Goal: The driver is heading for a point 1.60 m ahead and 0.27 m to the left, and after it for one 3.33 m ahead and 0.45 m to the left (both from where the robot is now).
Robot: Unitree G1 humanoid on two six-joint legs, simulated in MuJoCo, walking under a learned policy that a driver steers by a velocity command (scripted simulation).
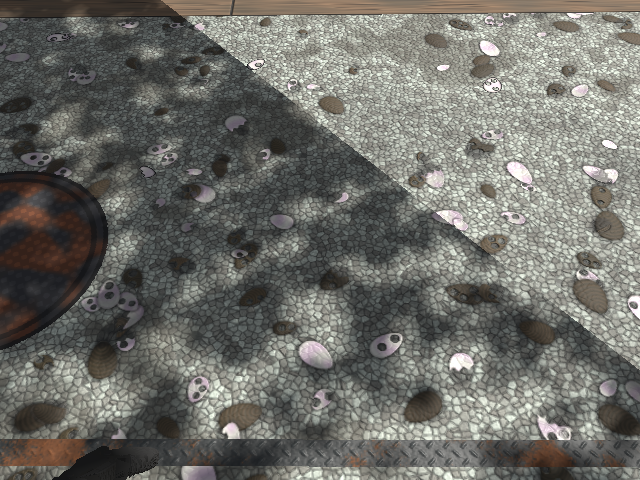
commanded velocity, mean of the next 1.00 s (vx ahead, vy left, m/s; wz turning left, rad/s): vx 0.50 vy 0.00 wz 0.00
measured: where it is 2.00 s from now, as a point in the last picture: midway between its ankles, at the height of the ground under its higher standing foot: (299, 207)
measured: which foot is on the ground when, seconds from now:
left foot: up 0.00-0.48, down 0.50-1.00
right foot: down 0.00-0.52, up 0.54-1.00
